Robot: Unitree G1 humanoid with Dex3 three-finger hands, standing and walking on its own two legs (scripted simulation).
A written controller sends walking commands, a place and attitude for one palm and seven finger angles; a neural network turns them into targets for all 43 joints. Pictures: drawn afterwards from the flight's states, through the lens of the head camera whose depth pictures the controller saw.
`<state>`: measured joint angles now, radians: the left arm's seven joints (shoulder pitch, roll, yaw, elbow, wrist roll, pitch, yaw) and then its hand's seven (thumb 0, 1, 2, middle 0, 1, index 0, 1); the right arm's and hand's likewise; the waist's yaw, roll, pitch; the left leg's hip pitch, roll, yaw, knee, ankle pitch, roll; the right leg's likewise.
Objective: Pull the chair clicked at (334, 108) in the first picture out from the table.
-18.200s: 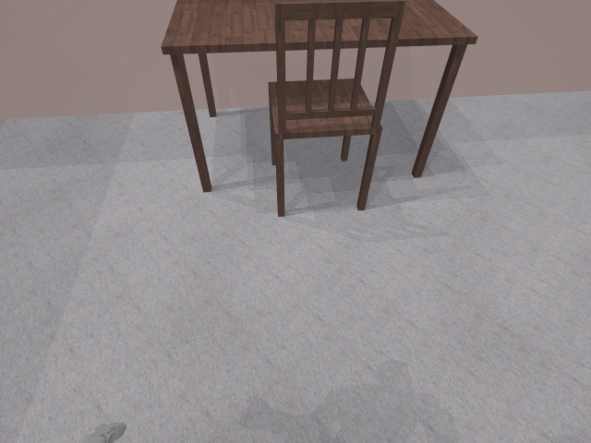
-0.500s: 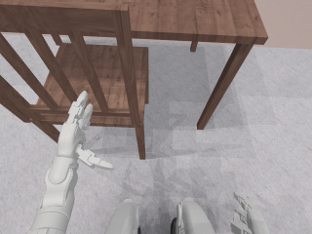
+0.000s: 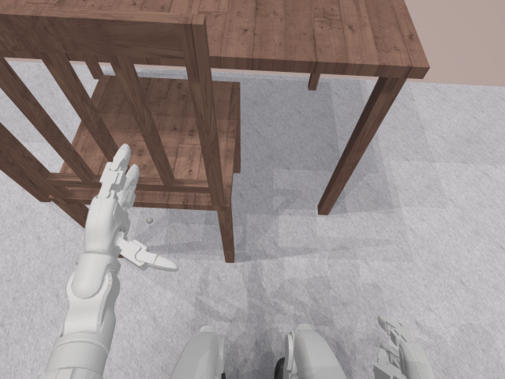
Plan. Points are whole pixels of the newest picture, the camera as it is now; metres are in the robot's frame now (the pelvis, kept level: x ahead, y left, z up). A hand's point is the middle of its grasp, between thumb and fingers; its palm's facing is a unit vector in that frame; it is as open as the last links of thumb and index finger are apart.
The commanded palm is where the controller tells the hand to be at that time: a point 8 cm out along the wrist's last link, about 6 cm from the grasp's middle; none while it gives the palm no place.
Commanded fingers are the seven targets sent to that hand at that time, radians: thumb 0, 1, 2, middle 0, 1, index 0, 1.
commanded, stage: aim the fingers beside a spindle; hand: left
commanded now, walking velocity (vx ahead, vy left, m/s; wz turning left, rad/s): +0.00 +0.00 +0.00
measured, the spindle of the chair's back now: (99, 131) +0.50 +0.28 +0.05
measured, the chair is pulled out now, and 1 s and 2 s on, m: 0.00 0.00 0.00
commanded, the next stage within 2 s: push the fingers through the gap in 1.68 s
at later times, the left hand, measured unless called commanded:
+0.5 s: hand (157, 222) +0.34 +0.16 +0.02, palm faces -0.06 -1.00 -0.04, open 17.0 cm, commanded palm +0.33 +0.21 +0.02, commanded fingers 0.00 -0.50 0.30 -0.06 -0.08 -0.06 -0.08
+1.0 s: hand (156, 219) +0.35 +0.17 +0.01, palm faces -0.03 -1.00 -0.03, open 17.0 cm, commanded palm +0.33 +0.22 +0.02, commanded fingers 0.00 -0.50 0.30 -0.06 -0.08 -0.06 -0.08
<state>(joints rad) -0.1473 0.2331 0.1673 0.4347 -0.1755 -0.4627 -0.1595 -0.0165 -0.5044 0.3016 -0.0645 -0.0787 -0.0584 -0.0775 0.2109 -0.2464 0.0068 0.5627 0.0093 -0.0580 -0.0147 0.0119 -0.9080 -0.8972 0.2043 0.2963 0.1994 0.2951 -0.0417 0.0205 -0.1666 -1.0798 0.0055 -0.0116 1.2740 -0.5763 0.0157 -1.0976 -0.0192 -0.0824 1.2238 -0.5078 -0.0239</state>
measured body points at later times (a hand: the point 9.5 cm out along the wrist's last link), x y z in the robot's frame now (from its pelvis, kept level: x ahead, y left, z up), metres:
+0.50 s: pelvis +0.00 +0.00 +0.00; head +0.11 +0.01 +0.43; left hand +0.34 +0.21 +0.03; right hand +0.15 -0.25 -0.11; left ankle +0.01 +0.11 -0.63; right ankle +0.04 -0.11 -0.63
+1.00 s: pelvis +0.00 +0.00 +0.00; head +0.12 +0.01 +0.43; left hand +0.35 +0.22 +0.02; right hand +0.15 -0.25 -0.11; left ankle +0.01 +0.11 -0.63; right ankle +0.04 -0.11 -0.63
